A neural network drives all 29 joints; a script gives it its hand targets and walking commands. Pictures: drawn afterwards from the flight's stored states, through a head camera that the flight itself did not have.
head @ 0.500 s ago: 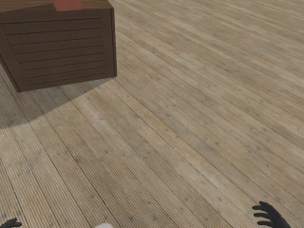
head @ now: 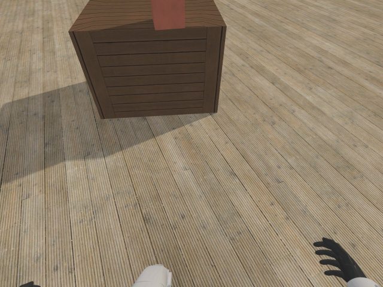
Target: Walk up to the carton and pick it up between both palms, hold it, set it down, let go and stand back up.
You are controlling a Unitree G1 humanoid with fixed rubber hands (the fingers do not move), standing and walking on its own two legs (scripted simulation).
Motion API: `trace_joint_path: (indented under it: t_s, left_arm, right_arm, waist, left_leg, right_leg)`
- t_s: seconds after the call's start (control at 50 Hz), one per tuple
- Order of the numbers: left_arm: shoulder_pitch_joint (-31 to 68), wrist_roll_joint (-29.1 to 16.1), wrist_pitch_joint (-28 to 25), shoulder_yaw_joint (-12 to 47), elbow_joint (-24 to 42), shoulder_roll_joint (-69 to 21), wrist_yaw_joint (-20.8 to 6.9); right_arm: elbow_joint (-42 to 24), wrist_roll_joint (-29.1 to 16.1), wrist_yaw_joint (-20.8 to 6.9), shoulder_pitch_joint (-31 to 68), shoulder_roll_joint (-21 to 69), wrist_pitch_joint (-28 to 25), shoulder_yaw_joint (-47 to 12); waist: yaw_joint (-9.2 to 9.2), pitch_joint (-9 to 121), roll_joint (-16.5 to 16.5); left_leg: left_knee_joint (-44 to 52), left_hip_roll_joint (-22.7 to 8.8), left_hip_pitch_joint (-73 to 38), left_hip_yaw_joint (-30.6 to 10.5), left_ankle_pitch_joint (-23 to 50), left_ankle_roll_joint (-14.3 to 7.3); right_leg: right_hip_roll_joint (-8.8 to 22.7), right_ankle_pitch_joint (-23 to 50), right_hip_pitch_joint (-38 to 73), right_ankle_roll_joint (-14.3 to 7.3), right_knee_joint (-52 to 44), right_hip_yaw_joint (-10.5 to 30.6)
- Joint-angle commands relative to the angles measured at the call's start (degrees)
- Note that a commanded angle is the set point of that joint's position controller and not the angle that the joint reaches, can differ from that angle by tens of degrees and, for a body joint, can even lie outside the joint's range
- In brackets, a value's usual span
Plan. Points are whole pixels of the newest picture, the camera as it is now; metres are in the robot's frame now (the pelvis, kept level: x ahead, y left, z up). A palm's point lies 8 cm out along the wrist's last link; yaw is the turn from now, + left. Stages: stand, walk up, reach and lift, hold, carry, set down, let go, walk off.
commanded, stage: walk up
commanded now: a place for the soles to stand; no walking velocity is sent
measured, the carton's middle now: (166, 1) +1.57 +0.16 +0.05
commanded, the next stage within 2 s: none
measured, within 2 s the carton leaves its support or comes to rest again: neither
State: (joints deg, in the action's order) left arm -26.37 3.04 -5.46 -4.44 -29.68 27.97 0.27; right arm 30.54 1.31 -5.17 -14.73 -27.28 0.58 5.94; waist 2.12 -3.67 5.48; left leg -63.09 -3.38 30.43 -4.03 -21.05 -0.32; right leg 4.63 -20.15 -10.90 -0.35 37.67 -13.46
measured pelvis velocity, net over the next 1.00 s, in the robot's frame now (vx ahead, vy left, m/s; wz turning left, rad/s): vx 0.48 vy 0.05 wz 0.18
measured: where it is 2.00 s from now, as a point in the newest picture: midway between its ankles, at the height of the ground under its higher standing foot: (181, 174)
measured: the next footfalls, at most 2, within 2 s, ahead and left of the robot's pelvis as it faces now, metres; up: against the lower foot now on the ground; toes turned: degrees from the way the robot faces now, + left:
left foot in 0.18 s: +0.25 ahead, +0.16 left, +0.00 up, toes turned +7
right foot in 0.54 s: +0.46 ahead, -0.11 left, +0.00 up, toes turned +0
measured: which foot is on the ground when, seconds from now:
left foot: up 0.00-0.16, down 0.18-0.56, up 0.58-0.88, down 0.90-1.00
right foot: down 0.00-0.18, up 0.20-0.52, down 0.54-0.92, up 0.94-1.00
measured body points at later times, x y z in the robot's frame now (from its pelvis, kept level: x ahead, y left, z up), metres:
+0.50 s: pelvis +0.24 +0.02 +0.00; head +0.25 +0.03 +0.45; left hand +0.38 +0.34 -0.05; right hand +0.34 -0.30 -0.06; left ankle +0.21 +0.16 -0.72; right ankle +0.39 -0.10 -0.70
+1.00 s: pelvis +0.48 +0.05 -0.01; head +0.47 +0.06 +0.44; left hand +0.47 +0.40 -0.09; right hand +0.72 -0.23 -0.02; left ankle +0.54 +0.17 -0.72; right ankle +0.43 -0.10 -0.66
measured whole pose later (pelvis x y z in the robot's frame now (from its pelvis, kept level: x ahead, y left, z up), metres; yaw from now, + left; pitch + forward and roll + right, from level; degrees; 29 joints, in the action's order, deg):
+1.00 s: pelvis +0.48 +0.05 -0.01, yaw +10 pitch -4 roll +1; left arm -25.9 0.8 -0.7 -4.5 -32.9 29.1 -2.2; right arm 27.5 0.9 -1.0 -13.7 -27.5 -2.7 4.3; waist 3.2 -3.1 -2.8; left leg -44.7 -0.3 24.0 3.1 -16.5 -1.5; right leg 3.2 -30.9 -19.2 -1.7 66.3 0.7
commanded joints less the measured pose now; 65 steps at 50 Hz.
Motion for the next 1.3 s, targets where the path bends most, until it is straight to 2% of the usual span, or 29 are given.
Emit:
trace_joint_path:
  t_s: [0.0, 0.06, 0.12, 0.16, 0.18, 0.2, 0.22, 0.26, 0.32, 0.44, 0.52, 0.54, 0.56, 0.58, 0.6, 0.66, 0.72, 0.78, 0.88, 0.9, 0.92, 0.94, 0.98, 1.02, 1.16, 1.22, 1.24, 1.26, 1.28]
  left_arm:
    - [2.93, 0.22, -1.43, -4.91, 4.96, 14.85, 0.02]
    - [3.01, -0.78, -0.49, -4.6, 4.3, 14.88, -0.54]
    - [4.08, -1.61, 1.29, -3.97, 3.3, 14.34, -0.95]
    - [0.9, -2.42, 1.67, -1.95, 2.53, 9.94, -1.6]
    - [3.24, -2.5, 1.44, -1.29, 5.73, 6.68, -2.51]
    - [6.71, -2.68, 1.57, -3.34, 8.8, 12.29, -2.49]
    - [8.53, -2.62, 1.84, -3.65, 8.46, 13.08, -2.32]
    - [4.65, -2.06, 2.01, -2.81, 4.92, 10.69, -2.05]
    - [3.9, -1.39, 2.8, -3.35, 3.34, 10.28, -3.01]
    - [9.5, -1.46, 3.29, -3.97, 7.74, 8.13, -4.29]
    - [2.64, -1.61, 3.24, -5.67, 5.15, 10.09, -3.55]
    - [-4.27, -1.54, 2.88, -6.61, 2.96, 12.93, -2.7]
    - [-7.62, -1.43, 2.82, -7.45, 4.19, 17.01, -1.75]
    - [-5.55, -1.65, 2.62, -6.95, 5.32, 16.79, -0.84]
    - [-3.75, -1.81, 2.37, -6.33, 5.87, 16.46, -0.29]
    - [3.13, -1.86, 1.69, -5.0, 6.24, 13.67, 0.47]
    - [3.56, -1.06, 0.99, -4.54, 5.67, 13.29, -0.05]
    - [4.04, -1.1, 1.03, -4.24, 5.72, 13.78, -0.82]
    - [6.18, -1.57, 2.11, -2.98, 4.71, 11.79, -2.17]
    - [5.63, -1.83, 1.98, -2.08, 4.99, 9.24, -2.53]
    - [5.02, -2.79, 1.99, -1.9, 6.44, 8.32, -2.93]
    - [7.63, -2.65, 2.78, -3.66, 7.93, 12.46, -2.36]
    - [7.41, -2.71, 2.85, -3.08, 6.23, 11.76, -2.0]
    - [5.89, -2.04, 2.57, -2.93, 4.45, 11.03, -2.08]
    - [7.99, -2.03, 3.32, -3.01, 5.39, 8.07, -4.28]
    - [2.7, -2.09, 3.33, -4.57, 3.18, 9.86, -3.58]
    - [-2.99, -2.16, 3.11, -5.62, 1.28, 12.55, -2.81]
    - [-6.11, -1.84, 2.93, -6.67, 2.35, 17.17, -1.74]
    - [-5.56, -2.0, 2.9, -6.28, 3.28, 17.33, -0.84]
  right_arm:
    - [-6.42, -0.6, -1.02, 4.6, -8.04, -1.36, 2.38]
    - [-6.76, -0.58, -1.22, 6.11, -7.08, -1.75, 1.69]
    - [-4.54, 0.26, -0.46, 1.15, -8.07, -2.23, 2.0]
    - [-0.38, 0.88, 1.54, -10.99, -12.45, -2.81, 3.83]
    - [-1.07, 0.73, 3.46, -14.78, -17.91, -2.84, 4.76]
    - [-2.63, -0.42, 4.44, -15.21, -20.07, -2.6, 4.55]
    - [-2.86, -0.85, 5.17, -12.85, -20.13, -2.68, 4.1]
    - [-3.37, -0.67, 5.99, -7.98, -16.66, -3.16, 2.85]
    - [-4.12, -0.58, 5.57, -3.7, -14.15, -4.43, 2.05]
    - [-5.94, -0.15, 4.6, -2.73, -14.38, -5.28, 2.52]
    - [-5.26, -0.38, 3.7, -1.97, -12.63, -4.32, 2.16]
    - [-5.23, -0.01, 3.56, -3.25, -9.36, -4.21, 1.05]
    - [-8.05, -1.28, 3.13, -4.09, -7.33, -4.17, 0.65]
    - [-9.35, -0.85, 3.92, -1.31, -11.88, -3.58, 1.81]
    - [-9.17, -0.83, 3.91, -0.71, -13.26, -3.15, 2.45]
    - [-5.92, -0.57, 3.74, -4.08, -11.93, -2.87, 2.42]
    - [-5.38, -0.03, 2.47, -2.91, -10.16, -2.64, 1.78]
    - [-6.24, -0.62, 1.23, 0.4, -9.14, -2.69, 1.7]
    - [-4.44, -0.13, 1.72, -5.98, -10.65, -3.0, 3.48]
    - [-3.25, 0.24, 2.76, -10.16, -13.07, -3.36, 4.23]
    - [-3.88, 0.08, 4.18, -15.11, -17.69, -3.61, 5.25]
    - [-4.54, -0.67, 5.32, -14.19, -18.35, -3.52, 4.95]
    - [-4.43, -0.56, 6.41, -9.95, -17.2, -3.88, 3.6]
    - [-4.18, -0.39, 6.47, -6.43, -15.09, -4.51, 2.72]
    - [-5.71, -0.07, 4.43, -1.86, -15.37, -4.82, 2.51]
    - [-5.74, -0.6, 3.37, -1.04, -12.8, -3.85, 1.49]
    - [-5.71, -0.19, 3.23, -2.26, -10.25, -3.75, 0.63]
    - [-8.27, -1.01, 2.81, -1.74, -7.67, -3.62, 0.23]
    - [-10.11, -0.97, 3.47, 0.77, -12.15, -3.19, 1.36]
  waist:
    - [-0.33, -6.35, -12.89]
    - [-0.22, -5.72, -13.22]
    - [-3.45, -2.08, -9.05]
    - [-9.05, 9.66, 2.11]
    - [-11.67, 11.5, 11.37]
    - [-11.11, 14.23, 3.71]
    - [-10.27, 9.95, -0.57]
    - [-5.8, 4.48, 0.82]
    - [-2.93, 1.13, 1.81]
    - [-3.1, -3.81, 4.04]
    - [2.68, -2.92, -4.63]
    - [5.85, 2.45, -13.81]
    - [7.18, 8.3, -25.45]
    - [6.15, 5.28, -13.94]
    - [4.87, 2.6, -11.25]
    - [0.43, -1.57, -13.81]
    - [-0.05, -1.06, -13.97]
    - [0.22, -1.32, -14.04]
    - [-5.84, 0.15, -6.82]
    - [-8.3, 3.61, 0.08]
    - [-11.34, 7.41, 11.58]
    - [-10.68, 7.03, 3.35]
    - [-7.68, 1.7, -1.33]
    - [-5.07, 0.13, 1.32]
    - [-2.95, -2.57, 5.64]
    - [1.93, -0.97, -2.97]
    - [5.02, 1.86, -11.58]
    - [6.8, 5.48, -21.99]
    - [6.49, 3.56, -13.69]
  left_leg:
    - [9.77, -3.25, 4.68, -0.45, 3.73, -0.57]
    - [18.73, -1.51, -1.06, 3.58, 6.94, -1.47]
    - [25.57, 2.76, -13.97, 7.84, 9.23, -2.91]
    - [27.28, 5.59, -35.27, 3.83, 2.71, -6.42]
    - [39.51, -10.09, -40.98, -28.37, -13.58, -11.1]
    - [47.46, -18.01, -39.8, -45.42, -19.29, -15.97]
    - [45.89, -18.75, -37.97, -41.7, -14.23, -17.7]
    - [42.39, -15.13, -29.6, -29.19, -3.43, -16.8]
    - [44.87, -13.67, -18.11, -22.19, -5.36, -16.21]
    - [45.94, -11.1, -7.84, -13.24, -15.88, -12.56]
    - [32.73, -7.88, 4.9, -3.96, -15.35, -8.22]
    - [13.94, -3.11, 8.83, 1.7, -9.74, -5.77]
    - [-7.11, 4.91, 16.67, 6.68, -13.14, -1.68]
    - [-11.83, 5.08, 17.75, -3.99, -13.17, -1.99]
    - [-15.22, 4.32, 18.75, -5.4, -10.53, -1.16]
    - [-5.42, -1.02, 11.32, -4.13, -6.1, -0.28]
    - [4.27, -2.73, 6.09, 0.51, -4.13, -0.56]
    - [15.46, -2.35, -1.59, 3.31, 3.2, -1.46]
    - [24.58, 3.62, -26.12, 5.68, 4.78, -2.4]
    - [29.35, 1.03, -35.49, -2.12, -3.69, -4.66]
    - [44.93, -15.07, -37.8, -35.29, -23.88, -11.95]
    - [49.94, -20.68, -34.63, -44.3, -27.26, -16.55]
    - [45.95, -19.41, -30.93, -33.66, -14.55, -18.09]
    - [45.31, -17.45, -23.93, -23.54, -6.04, -15.94]
    - [46.06, -12.93, -8.54, -6.58, -14.24, -11.34]
    - [33.98, -8.61, 3.59, 1.13, -18.93, -7.75]
    - [18.87, -5.7, 7.86, 4.58, -14.76, -5.78]
    - [-2.16, 2.44, 15.81, 9.33, -13.1, -1.94]
    - [-8.0, 2.59, 17.34, -1.02, -14.01, -1.93]
  right_leg:
    - [17.76, -17.86, -2.63, -11.34, -28.39, 19.71]
    - [15.84, -9.43, -1.81, -9.63, -25.76, 10.84]
    - [14.25, -2.14, -4.58, -8.35, -14.9, 3.22]
    - [9.01, 13.71, -11.24, -6.35, 14.29, -1.25]
    - [-0.23, -9.02, -28.86, -2.1, 33.33, 0.36]
    - [-1.11, -13.07, -33.24, -2.22, 39.53, 12.75]
    - [0.47, -11.57, -35.51, -2.11, 41.7, 16.92]
    - [3.52, -8.75, -33.43, -1.9, 37.39, 17.72]
    - [4.39, -5.39, -26.43, -0.82, 27.94, 16.45]
    - [3.43, 6.57, -16.31, -1.77, 9.31, 13.72]
    - [-1.52, 4.14, 7.63, -3.62, 2.31, 10.44]
    - [0.22, -6.72, 17.18, -5.13, -3.49, 17.26]
    - [18.02, -28.2, 19.07, -12.65, -19.61, 49.76]
    - [21.0, -34.93, 14.72, -16.73, -25.65, 58.93]
    - [21.99, -29.69, 13.25, -18.02, -23.98, 54.88]
    - [18.57, -11.95, 3.43, -15.87, -21.64, 37.93]
    - [18.17, -4.06, -0.14, -15.6, -21.43, 30.72]
    - [14.81, -11.96, -4.82, -12.55, -21.58, 23.43]
    - [10.15, -20.21, -19.46, -8.15, -8.11, 12.52]
    - [6.75, -12.06, -25.2, -5.95, 6.7, 8.58]
    - [-3.02, -13.21, -32.76, -2.02, 28.72, 5.59]
    - [-3.85, -13.8, -34.53, -1.85, 36.56, 17.76]
    - [-1.03, -10.84, -36.34, -1.57, 37.83, 20.94]
    - [1.15, -8.9, -31.14, -0.74, 29.94, 21.53]
    - [0.88, 3.38, -11.44, -1.49, 6.71, 12.01]
    - [-3.52, 4.67, 7.94, -3.12, 0.58, 8.37]
    - [-1.28, -3.82, 15.7, -4.86, -3.91, 14.92]
    - [15.92, -22.64, 17.28, -12.11, -18.78, 48.06]
    - [20.02, -25.73, 13.81, -17.2, -23.37, 57.01]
